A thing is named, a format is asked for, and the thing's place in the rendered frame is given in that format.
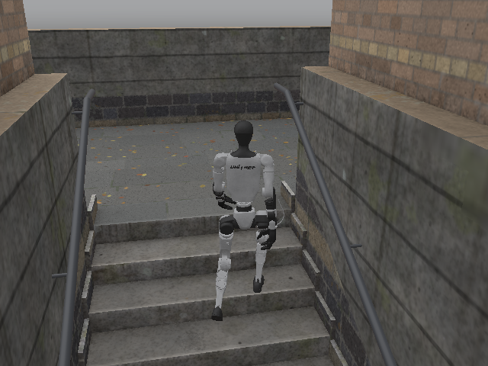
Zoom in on stairs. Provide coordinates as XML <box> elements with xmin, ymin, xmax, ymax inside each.
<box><xmin>86</xmin><ymin>210</ymin><xmax>334</xmax><ymax>366</ymax></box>

